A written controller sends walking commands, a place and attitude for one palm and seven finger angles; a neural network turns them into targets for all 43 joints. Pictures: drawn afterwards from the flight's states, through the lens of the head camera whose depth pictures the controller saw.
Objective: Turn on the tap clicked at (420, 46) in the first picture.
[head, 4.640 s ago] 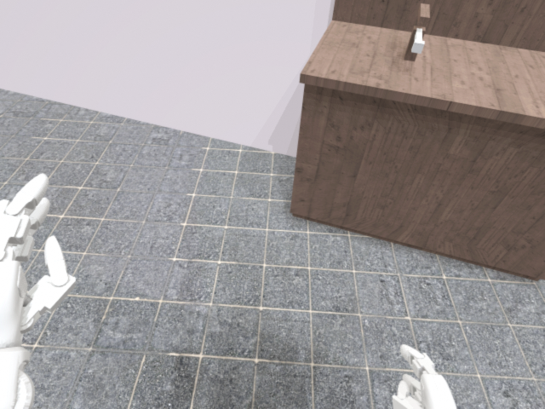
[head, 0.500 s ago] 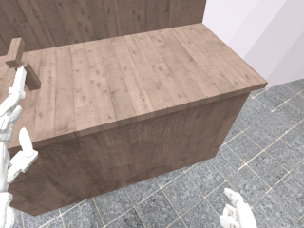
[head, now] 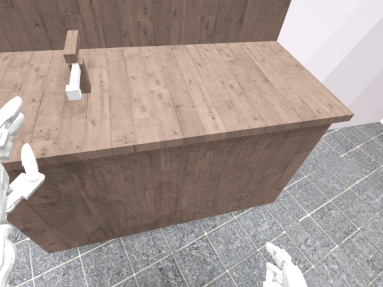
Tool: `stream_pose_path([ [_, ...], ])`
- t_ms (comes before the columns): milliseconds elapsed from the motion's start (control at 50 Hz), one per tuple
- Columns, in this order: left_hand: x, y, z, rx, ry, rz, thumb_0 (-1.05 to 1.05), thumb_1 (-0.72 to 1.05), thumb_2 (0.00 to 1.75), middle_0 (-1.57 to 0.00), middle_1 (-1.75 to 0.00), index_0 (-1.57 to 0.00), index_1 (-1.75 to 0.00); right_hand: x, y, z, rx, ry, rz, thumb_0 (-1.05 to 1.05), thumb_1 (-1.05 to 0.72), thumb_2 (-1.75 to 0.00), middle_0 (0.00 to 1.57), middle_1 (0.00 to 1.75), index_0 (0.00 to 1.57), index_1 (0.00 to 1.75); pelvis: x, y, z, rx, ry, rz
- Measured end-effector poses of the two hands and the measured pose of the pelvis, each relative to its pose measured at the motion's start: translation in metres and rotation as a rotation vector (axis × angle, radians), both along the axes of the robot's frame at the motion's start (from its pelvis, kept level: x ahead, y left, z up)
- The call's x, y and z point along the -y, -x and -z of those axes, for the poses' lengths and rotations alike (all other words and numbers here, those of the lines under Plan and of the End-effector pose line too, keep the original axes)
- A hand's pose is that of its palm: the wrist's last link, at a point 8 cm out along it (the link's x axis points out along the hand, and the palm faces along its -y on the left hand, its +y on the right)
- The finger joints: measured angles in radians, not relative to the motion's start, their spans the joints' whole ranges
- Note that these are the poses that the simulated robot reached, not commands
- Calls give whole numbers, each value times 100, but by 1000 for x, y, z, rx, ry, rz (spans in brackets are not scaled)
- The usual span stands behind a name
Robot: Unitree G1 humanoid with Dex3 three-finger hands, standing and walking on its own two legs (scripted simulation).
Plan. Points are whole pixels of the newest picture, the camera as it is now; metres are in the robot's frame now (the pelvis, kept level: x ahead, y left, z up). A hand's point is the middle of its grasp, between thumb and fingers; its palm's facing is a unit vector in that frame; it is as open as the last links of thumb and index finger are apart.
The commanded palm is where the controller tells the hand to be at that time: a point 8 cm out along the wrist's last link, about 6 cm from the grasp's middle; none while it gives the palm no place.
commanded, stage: come to a stop and stand still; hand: left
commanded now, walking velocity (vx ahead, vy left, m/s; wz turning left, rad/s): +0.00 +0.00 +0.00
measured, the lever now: (73, 92) +0.50 +0.35 +0.11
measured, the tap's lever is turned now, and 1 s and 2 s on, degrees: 0 0 0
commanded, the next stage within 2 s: look again from close up in 1.00 s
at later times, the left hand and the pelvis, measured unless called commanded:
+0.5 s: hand (55, 173) +0.23 +0.25 +0.17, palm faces +0.45 -0.83 -0.34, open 7.4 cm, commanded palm +0.17 +0.27 +0.18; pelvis +0.02 -0.01 +0.01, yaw +2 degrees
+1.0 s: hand (82, 153) +0.27 +0.22 +0.17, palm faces +0.42 -0.82 -0.39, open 7.4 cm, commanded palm +0.21 +0.25 +0.18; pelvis +0.07 -0.03 +0.01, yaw +3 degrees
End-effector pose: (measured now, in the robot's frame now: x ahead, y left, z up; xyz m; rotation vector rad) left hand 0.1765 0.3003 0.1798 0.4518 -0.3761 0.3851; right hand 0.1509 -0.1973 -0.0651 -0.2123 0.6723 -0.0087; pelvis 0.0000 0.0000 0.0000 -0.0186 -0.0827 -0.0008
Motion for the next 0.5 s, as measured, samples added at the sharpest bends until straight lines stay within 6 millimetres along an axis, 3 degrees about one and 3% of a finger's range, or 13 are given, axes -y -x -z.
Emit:
stream_pose_path([
  [160,0,8,0,20,59,-32,1,89,90,-20,-30,-21,-30,-7,-17,-10,48,6,-47,2,-90,-90,21,30,20,30,-3,3,-3,7,4,-14],
  [320,7,6,1,-30,42,-31,1,89,90,-20,-30,-21,-30,10,-31,-20,72,39,-35,2,-90,-90,21,30,20,30,5,-3,-5,-1,5,-23],
  [500,16,-9,2,-57,43,-42,1,89,90,-20,-30,-21,-30,30,-38,-16,29,65,-12,2,-90,-90,21,30,20,30,14,-19,-8,-29,-3,-32],
])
